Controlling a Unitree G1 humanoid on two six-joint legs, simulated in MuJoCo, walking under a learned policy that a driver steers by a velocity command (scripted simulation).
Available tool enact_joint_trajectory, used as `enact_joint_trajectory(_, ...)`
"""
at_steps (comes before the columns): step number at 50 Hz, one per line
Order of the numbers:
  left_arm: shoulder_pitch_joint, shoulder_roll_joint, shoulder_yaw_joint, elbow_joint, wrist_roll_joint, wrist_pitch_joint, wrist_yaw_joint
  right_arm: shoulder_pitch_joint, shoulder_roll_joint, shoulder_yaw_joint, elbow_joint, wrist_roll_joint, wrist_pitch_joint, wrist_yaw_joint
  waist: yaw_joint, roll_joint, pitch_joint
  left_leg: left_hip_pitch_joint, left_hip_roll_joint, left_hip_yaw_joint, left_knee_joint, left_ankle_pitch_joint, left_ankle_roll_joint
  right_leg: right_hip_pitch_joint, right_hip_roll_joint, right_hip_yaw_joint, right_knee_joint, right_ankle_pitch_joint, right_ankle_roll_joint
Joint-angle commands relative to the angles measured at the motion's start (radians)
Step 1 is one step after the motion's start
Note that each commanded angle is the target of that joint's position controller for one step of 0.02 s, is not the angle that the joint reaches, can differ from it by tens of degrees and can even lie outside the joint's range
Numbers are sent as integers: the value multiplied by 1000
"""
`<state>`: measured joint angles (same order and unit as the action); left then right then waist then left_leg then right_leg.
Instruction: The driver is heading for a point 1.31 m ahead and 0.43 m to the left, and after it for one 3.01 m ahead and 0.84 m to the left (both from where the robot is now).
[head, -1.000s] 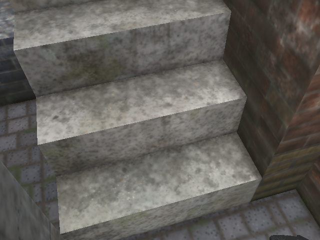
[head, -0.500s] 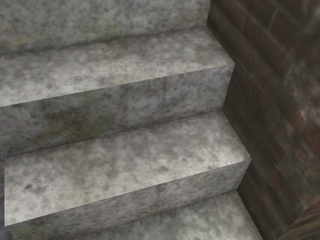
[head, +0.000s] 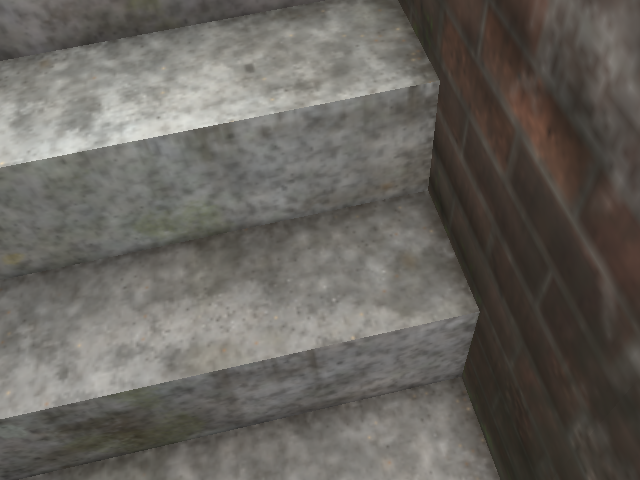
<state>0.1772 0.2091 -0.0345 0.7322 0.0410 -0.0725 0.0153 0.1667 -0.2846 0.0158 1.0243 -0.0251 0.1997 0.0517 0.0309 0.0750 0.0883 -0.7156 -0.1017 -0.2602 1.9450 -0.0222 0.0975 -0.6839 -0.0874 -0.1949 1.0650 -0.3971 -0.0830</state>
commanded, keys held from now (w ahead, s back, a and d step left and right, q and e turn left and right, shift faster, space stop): shift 1.00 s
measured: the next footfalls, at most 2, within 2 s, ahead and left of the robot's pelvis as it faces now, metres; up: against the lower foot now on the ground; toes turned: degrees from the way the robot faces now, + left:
left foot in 0.52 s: +0.21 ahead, +0.22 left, +0.21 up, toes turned +5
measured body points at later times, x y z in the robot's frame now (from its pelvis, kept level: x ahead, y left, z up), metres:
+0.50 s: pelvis +0.10 +0.02 +0.11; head +0.16 -0.04 +0.55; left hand +0.25 +0.32 +0.02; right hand +0.17 -0.19 -0.07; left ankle +0.17 +0.21 -0.43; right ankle +0.10 -0.08 -0.66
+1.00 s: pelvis +0.11 +0.09 +0.09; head +0.12 +0.13 +0.54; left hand +0.13 +0.36 -0.07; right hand +0.21 -0.09 -0.03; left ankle +0.17 +0.22 -0.45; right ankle +0.11 -0.08 -0.66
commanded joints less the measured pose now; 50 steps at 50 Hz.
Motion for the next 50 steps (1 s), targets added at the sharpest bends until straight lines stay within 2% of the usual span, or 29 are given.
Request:
enact_joint_trajectory(1, 81, 95, 44, 55, 3, 4, 11, -165, 72, 2, -250, 26, -207, -28, -68, -16, -146, -289, 55, -17, 268, 87, -8, 304, -296, 354, -627, 479, 23)
enact_joint_trajectory(2, 56, 19, 23, 70, 13, 20, 16, -179, 77, 4, -234, 31, -218, -38, -76, -25, -139, -350, 68, -31, 262, 128, -8, 304, -267, 211, -608, 603, 58)
enact_joint_trajectory(3, 66, 6, 1, 68, 42, 32, 18, -120, 94, 10, -201, 45, -223, -59, -78, -108, -178, -364, 21, 27, 380, 150, -24, 340, -266, 131, -629, 767, 37)
enact_joint_trajectory(4, 23, -5, 0, 81, 30, 57, 12, -78, 112, 14, -201, 54, -220, -84, -120, -137, -148, -413, 28, 55, 328, 131, -35, 307, -235, 24, -637, 766, 40)
enact_joint_trajectory(5, 17, 9, -2, 89, 25, 75, 9, -29, 119, 14, -201, 54, -217, -104, -134, -137, -136, -424, -1, 99, 325, 130, -42, 308, -201, -40, -656, 798, 39)
enact_joint_trajectory(7, 47, 61, 5, 136, 3, 101, -5, -24, 200, 35, -213, 53, -215, -128, -152, -164, -95, -518, -11, 151, 274, 132, -51, 328, -139, -133, -695, 816, 70)
enact_joint_trajectory(9, 112, 136, 25, 160, -12, 122, 6, -85, 227, 55, -232, 59, -219, -144, -132, -266, -92, -576, 7, 219, 131, 27, -96, 397, -146, -173, -770, 849, 73)
enact_joint_trajectory(11, 199, 168, 40, 171, -18, 126, 31, -105, 193, 55, -236, 54, -204, -158, -83, -331, -117, -650, 55, 238, 117, -68, -147, 551, -192, -132, -824, 869, 44)
enact_joint_trajectory(12, 192, 247, 84, 167, -17, 140, 45, -107, 201, 70, -233, 63, -183, -137, -94, -378, -118, -637, 123, 221, 53, -305, -169, 642, -234, -121, -875, 1010, 32)
enact_joint_trajectory(14, 177, 257, 99, 154, -14, 161, 50, -56, 182, 75, -200, 36, -158, -116, -80, -295, -181, -637, 171, 238, 141, -421, -189, 782, -254, -83, -854, 908, -27)
enact_joint_trajectory(15, 108, 273, 109, 104, 15, 157, 42, -80, 194, 69, -219, 46, -149, -99, -79, -202, -118, -698, 167, 131, 76, -421, -200, 810, -302, 11, -821, 1074, -18)
enact_joint_trajectory(16, 97, 283, 117, 90, 11, 161, 42, -80, 197, 76, -221, 41, -149, -92, -69, -175, -138, -727, 177, 131, 54, -449, -206, 870, -331, 27, -821, 1099, -26)
enact_joint_trajectory(18, 87, 290, 129, 71, 5, 168, 36, -80, 197, 81, -244, 31, -154, -79, -65, -176, -167, -675, 186, 145, -36, -495, -207, 888, -345, 24, -828, 1049, -43)
enact_joint_trajectory(19, 124, 275, 129, 101, -31, 188, 46, -72, 173, 86, -229, 2, -152, -92, -46, -239, -220, -618, 210, 267, -17, -582, -209, 897, -297, -52, -869, 724, -88)
enact_joint_trajectory(21, 106, 251, 125, 83, -27, 203, 47, -150, 167, 86, -273, 12, -146, -90, -29, -267, -131, -567, 235, 274, -176, -642, -195, 818, -300, 7, -918, 506, -113)
enact_joint_trajectory(26, 55, 295, 147, 81, -36, 210, 26, -92, 137, 99, -335, -17, -157, -47, -90, -238, -228, -225, 224, 319, -638, -706, -131, 785, -300, -12, -874, 963, -87)
enact_joint_trajectory(27, 161, 312, 152, 125, -40, 218, 29, -47, 122, 97, -346, -38, -170, -45, -91, -225, -274, -198, 211, 279, -730, -601, -101, 834, -255, -23, -833, 936, -73)
enact_joint_trajectory(28, 207, 315, 155, 134, -25, 228, 29, -51, 103, 80, -333, -32, -176, -54, -76, -146, -298, -186, 182, 228, -651, -487, -78, 795, -181, -52, -801, 964, -48)
enact_joint_trajectory(29, 149, 291, 142, 135, -21, 229, 24, -25, 135, 86, -320, -25, -177, -63, -107, -144, -323, -174, 158, 218, -636, -568, -68, 788, -155, -58, -788, 976, -30)
enact_joint_trajectory(31, 86, 278, 131, 129, -26, 232, 15, 4, 164, 87, -311, -35, -175, -75, -141, -161, -306, -108, 157, 197, -667, -588, -56, 713, -169, -69, -796, 865, -20)
enact_joint_trajectory(34, 96, 280, 117, 148, 0, 233, 7, -35, 165, 68, -320, -50, -160, -86, -158, -65, -219, -79, 158, 164, -657, -488, -61, 593, -162, -88, -854, 552, -3)
enact_joint_trajectory(36, 109, 285, 114, 168, -4, 241, 5, -61, 177, 70, -318, -51, -162, -87, -161, -50, -157, -106, 161, 149, -652, -468, -58, 555, -163, -86, -891, 427, 3)
enact_joint_trajectory(38, 125, 238, 87, 183, -26, 220, 3, -38, 192, 71, -310, -53, -155, -122, -160, -49, -163, -104, 171, 124, -589, -468, -70, 526, -176, -66, -903, 346, 4)
enact_joint_trajectory(40, 124, 249, 84, 182, -11, 212, 10, -42, 194, 65, -314, -64, -149, -129, -171, -18, -155, -105, 169, 93, -601, -486, -64, 501, -175, -63, -906, 266, 18)
enact_joint_trajectory(44, 153, 257, 83, 184, -12, 218, 20, -41, 194, 55, -290, -61, -145, -135, -155, 44, -129, -127, 155, 73, -635, -546, -49, 483, -157, -56, -899, 185, 24)
enact_joint_trajectory(45, 168, 218, 64, 196, -14, 217, 34, -14, 184, 46, -277, -68, -139, -151, -148, 32, -166, -117, 127, 63, -589, -656, -51, 505, -159, -35, -883, 234, 10)
enact_joint_trajectory(47, 138, 224, 60, 189, -23, 210, 42, 5, 191, 43, -266, -65, -135, -160, -172, -10, -152, -125, 126, 60, -581, -686, -50, 494, -172, -31, -872, 221, 12)
enact_joint_trajectory(48, 134, 198, 50, 183, -9, 210, 43, 7, 195, 40, -261, -59, -139, -169, -166, 11, -144, -135, 129, 50, -613, -659, -56, 495, -150, -37, -849, 234, 22)
enact_joint_trajectory(50, 168, 196, 50, 189, -13, 216, 44, 7, 178, 35, -249, -64, -141, -178, -142, 69, -121, -171, 125, 28, -684, -672, -48, 505, -117, -52, -822, 224, 29)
